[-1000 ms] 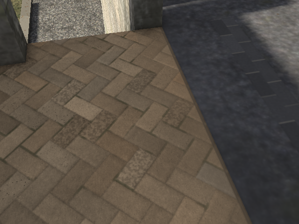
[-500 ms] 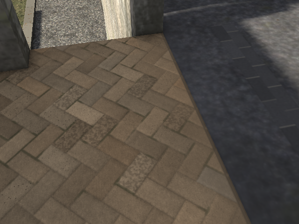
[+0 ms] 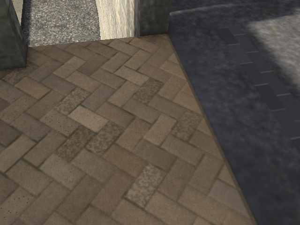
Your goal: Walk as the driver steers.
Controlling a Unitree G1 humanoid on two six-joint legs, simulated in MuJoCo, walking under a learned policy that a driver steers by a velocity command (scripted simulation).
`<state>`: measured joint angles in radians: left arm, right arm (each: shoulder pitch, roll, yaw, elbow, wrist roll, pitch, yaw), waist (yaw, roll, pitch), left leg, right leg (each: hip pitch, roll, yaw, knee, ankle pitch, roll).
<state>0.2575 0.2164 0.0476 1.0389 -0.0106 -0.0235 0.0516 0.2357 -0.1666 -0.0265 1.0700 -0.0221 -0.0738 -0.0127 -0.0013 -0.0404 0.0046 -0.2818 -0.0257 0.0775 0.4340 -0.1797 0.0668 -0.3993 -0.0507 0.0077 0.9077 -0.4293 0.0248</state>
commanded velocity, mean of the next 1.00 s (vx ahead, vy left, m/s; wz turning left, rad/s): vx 0.02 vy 0.00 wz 0.00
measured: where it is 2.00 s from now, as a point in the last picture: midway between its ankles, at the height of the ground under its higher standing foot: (179, 218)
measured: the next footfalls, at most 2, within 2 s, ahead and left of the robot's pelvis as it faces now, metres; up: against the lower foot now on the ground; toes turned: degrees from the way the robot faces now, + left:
right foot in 0.12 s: +0.06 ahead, -0.14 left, +0.00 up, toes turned -1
right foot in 1.36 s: +0.19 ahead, -0.18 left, +0.00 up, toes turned -6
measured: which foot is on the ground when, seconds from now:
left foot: down 0.00-1.00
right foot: up 0.00-0.10, down 0.12-0.98, up 1.00-1.00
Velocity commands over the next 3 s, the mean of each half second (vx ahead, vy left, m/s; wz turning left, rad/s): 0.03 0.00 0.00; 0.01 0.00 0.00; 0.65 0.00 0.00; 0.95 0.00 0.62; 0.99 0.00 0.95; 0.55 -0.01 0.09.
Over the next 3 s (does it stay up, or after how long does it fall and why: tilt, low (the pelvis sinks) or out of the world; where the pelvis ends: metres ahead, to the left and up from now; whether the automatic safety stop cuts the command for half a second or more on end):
stays up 1.21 0.39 0.00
